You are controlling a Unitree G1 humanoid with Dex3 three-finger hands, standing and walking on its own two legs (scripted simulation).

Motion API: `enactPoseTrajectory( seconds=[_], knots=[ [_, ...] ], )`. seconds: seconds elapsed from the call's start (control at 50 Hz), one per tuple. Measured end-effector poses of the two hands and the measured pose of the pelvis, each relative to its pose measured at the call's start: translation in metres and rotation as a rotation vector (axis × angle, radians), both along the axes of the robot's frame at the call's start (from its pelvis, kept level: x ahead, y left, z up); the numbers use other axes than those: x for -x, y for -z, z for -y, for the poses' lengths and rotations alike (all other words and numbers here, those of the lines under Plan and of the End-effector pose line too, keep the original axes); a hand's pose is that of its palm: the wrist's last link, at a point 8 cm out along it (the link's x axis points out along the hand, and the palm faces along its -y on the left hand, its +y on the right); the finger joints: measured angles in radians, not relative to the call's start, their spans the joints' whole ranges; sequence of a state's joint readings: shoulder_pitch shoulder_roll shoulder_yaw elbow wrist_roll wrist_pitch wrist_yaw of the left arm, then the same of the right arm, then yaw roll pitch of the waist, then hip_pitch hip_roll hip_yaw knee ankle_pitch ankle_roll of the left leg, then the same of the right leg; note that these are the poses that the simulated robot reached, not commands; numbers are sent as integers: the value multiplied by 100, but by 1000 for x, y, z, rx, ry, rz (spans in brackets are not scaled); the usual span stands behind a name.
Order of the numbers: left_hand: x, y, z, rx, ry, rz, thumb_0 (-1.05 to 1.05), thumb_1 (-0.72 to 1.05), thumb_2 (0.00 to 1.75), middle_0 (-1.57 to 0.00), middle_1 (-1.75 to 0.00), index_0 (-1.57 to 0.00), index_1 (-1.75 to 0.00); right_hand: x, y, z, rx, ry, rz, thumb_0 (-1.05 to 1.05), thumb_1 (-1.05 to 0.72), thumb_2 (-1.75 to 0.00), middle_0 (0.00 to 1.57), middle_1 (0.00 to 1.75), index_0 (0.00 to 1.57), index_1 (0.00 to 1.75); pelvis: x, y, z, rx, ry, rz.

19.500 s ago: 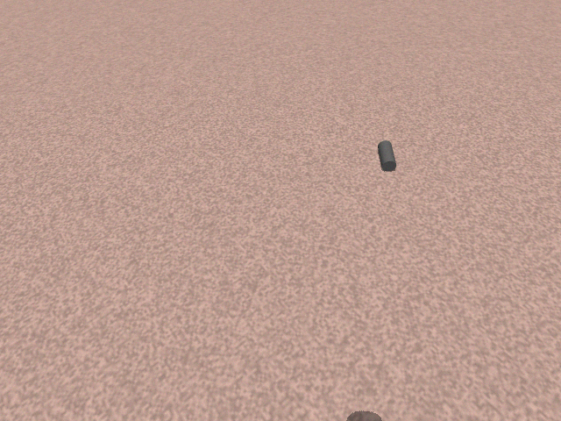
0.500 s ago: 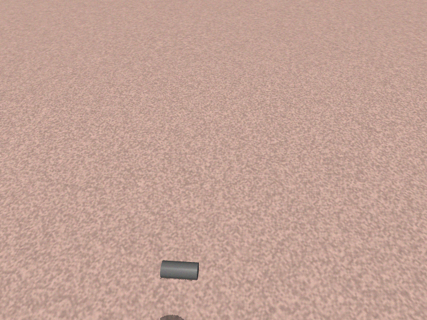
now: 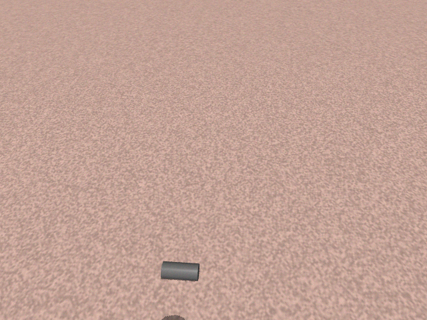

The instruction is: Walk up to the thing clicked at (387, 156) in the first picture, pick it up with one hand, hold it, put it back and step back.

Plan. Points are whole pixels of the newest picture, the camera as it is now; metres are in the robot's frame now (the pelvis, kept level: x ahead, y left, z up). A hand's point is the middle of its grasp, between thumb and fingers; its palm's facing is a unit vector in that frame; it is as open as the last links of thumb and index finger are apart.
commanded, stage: walk up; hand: left
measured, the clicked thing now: (180, 270) +0.45 +0.20 -0.74
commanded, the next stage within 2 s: stand in 0.16 s
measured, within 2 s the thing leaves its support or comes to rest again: neither
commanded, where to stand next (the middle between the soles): +0.06 -0.02 m, yaw -2 degrees
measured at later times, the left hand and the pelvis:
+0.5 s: hand out of the picture +0.07 +0.25 -0.15, palm faces -0.04 -0.94 -0.34, open 7.4 cm; pelvis -0.01 +0.00 +0.00, yaw -1 degrees
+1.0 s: hand out of the picture +0.07 +0.24 -0.15, palm faces -0.05 -0.94 -0.34, open 7.4 cm; pelvis -0.01 -0.01 +0.00, yaw -1 degrees
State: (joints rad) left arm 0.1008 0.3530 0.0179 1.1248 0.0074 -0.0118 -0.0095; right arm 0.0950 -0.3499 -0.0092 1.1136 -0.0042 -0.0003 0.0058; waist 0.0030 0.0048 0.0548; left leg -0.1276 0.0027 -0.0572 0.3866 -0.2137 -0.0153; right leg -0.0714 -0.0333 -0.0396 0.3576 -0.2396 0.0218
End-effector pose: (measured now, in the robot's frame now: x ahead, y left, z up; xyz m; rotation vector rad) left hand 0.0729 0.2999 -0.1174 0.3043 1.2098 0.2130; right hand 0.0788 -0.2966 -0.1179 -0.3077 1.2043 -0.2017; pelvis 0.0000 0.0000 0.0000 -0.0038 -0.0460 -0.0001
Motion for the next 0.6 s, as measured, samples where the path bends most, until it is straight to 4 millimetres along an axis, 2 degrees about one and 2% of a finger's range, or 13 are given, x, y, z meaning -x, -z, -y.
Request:
enactPoseTrajectory(
  seconds=[0.6],
  knots=[
    [11, -1, 9, 5, 27, -38, 0, 90, 90, -20, -30, -21, -30, 18, 1, 5, -7, 7, -32, 1, -90, -90, 20, 30, 20, 30, 11, -3, 6, -4, 10, -16]
  ],
)
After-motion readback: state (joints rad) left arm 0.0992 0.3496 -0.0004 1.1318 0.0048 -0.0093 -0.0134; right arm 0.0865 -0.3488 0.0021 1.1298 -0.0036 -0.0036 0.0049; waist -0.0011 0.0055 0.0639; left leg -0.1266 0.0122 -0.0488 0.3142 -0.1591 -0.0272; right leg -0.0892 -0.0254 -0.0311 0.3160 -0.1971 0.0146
